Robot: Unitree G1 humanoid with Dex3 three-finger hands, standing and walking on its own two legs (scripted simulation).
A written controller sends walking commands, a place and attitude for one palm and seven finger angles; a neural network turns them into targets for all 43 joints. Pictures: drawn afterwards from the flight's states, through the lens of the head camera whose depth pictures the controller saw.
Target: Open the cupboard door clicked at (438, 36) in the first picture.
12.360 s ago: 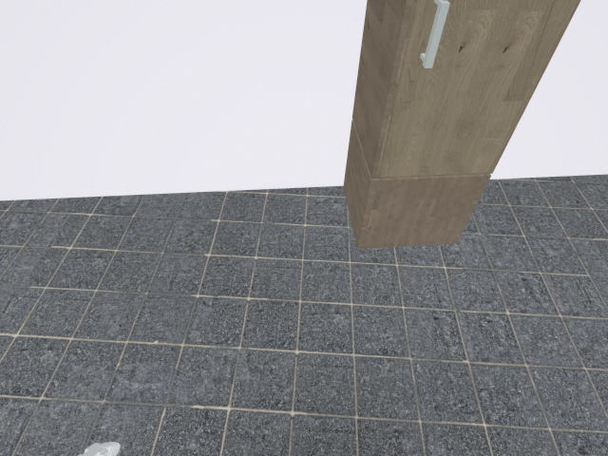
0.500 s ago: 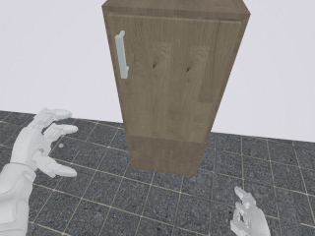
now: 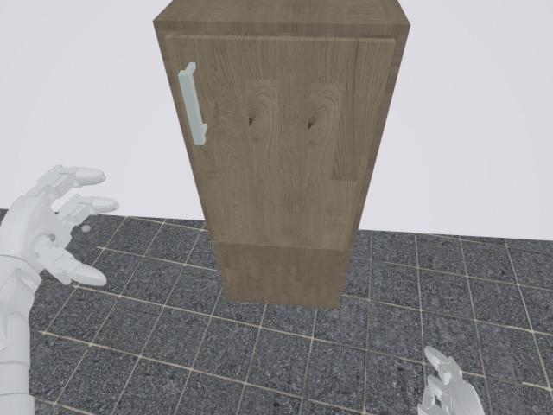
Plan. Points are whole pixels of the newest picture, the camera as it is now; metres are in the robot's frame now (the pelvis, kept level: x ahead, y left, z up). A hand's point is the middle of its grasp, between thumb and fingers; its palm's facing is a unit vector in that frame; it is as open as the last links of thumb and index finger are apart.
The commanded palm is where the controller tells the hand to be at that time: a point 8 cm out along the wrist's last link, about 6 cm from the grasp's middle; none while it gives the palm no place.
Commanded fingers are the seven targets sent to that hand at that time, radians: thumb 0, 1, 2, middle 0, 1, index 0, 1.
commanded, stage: raise the hand with hooked fingers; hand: left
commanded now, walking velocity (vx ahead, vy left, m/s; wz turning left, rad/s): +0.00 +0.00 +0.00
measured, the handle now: (195, 105) +0.62 +0.22 +0.14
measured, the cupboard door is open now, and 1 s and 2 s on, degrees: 0 0 0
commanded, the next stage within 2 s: move the hooked fingers beside the handle in 0.28 s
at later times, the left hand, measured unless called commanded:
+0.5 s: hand (79, 233) +0.28 +0.28 +0.15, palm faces +0.08 -1.00 -0.04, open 14.0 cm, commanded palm +0.27 +0.32 +0.15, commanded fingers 0.00 -0.50 0.30 -0.30 -1.20 -0.30 -1.20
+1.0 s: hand (114, 183) +0.38 +0.28 +0.15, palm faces +0.01 -1.00 -0.01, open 14.0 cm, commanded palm +0.36 +0.32 +0.15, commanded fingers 0.00 -0.50 0.30 -0.30 -1.20 -0.30 -1.20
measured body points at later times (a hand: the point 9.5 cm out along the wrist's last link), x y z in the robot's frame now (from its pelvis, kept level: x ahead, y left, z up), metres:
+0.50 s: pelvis -0.01 +0.00 +0.00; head -0.02 -0.02 +0.45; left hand +0.27 +0.33 +0.16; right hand +0.17 -0.23 -0.07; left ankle -0.02 +0.12 -0.73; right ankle +0.01 -0.11 -0.73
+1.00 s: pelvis -0.01 +0.01 +0.00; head +0.02 +0.00 +0.45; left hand +0.37 +0.33 +0.15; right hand +0.10 -0.25 -0.10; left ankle -0.02 +0.12 -0.73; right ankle +0.01 -0.11 -0.73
